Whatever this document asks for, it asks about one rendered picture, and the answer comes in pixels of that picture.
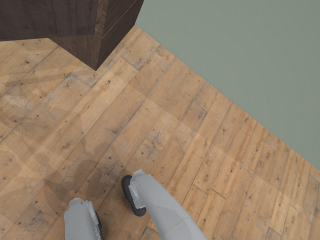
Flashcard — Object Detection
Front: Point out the cupboard door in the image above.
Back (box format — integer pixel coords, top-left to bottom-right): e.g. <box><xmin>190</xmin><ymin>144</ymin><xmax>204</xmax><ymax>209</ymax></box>
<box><xmin>0</xmin><ymin>0</ymin><xmax>99</xmax><ymax>42</ymax></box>

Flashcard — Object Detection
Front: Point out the left robot foot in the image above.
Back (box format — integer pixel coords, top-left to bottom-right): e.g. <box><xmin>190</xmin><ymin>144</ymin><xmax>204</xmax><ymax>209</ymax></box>
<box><xmin>95</xmin><ymin>211</ymin><xmax>105</xmax><ymax>240</ymax></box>

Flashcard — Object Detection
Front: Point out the right robot shin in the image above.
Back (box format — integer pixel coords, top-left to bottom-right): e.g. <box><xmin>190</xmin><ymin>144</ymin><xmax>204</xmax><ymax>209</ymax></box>
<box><xmin>130</xmin><ymin>170</ymin><xmax>153</xmax><ymax>209</ymax></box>

